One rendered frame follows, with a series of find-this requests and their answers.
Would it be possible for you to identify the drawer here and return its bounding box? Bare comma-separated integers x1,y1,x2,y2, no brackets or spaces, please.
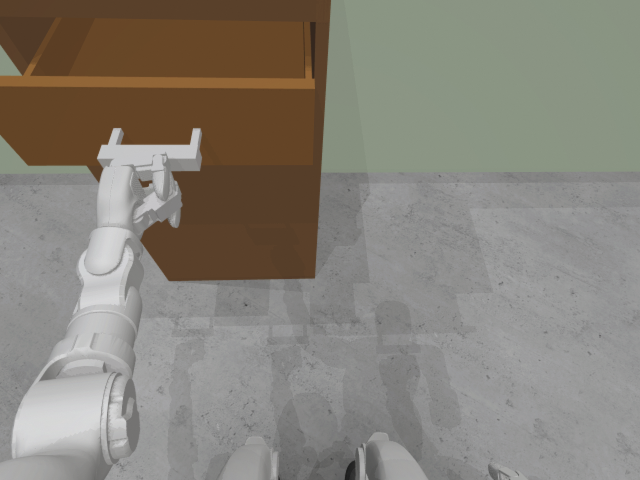
0,17,315,166

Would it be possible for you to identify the handle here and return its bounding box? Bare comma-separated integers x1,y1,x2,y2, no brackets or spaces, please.
97,128,202,171

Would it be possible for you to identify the robot left forearm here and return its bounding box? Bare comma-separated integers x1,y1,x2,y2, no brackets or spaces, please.
11,226,144,459

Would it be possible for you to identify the left robot upper arm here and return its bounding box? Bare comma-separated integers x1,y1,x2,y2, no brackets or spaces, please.
0,372,140,480

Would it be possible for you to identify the cabinet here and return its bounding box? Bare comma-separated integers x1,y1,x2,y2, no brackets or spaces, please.
0,0,331,281

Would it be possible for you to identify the left robot hand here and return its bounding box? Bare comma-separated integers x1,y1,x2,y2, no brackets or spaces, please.
96,150,183,240

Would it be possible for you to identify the right robot thigh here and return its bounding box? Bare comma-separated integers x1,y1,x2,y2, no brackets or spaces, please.
355,440,428,480

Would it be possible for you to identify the left robot shin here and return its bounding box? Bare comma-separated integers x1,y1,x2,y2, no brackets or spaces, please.
245,437,267,446

